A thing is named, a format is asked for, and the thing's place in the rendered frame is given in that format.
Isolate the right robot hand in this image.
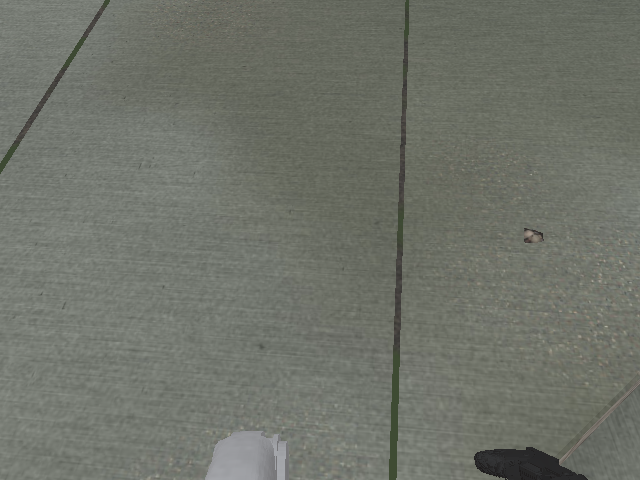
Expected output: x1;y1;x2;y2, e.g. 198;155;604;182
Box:
474;447;588;480

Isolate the robot left thigh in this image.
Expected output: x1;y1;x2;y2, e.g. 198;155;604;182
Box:
205;431;289;480

